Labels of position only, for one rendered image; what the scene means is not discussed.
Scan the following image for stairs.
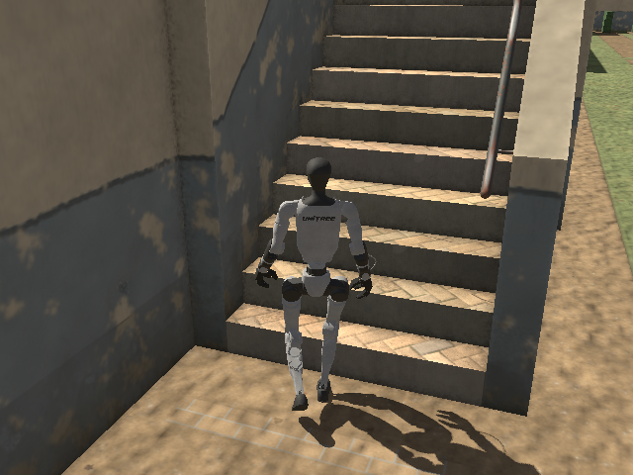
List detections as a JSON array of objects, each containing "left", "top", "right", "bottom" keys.
[{"left": 226, "top": 0, "right": 537, "bottom": 407}]

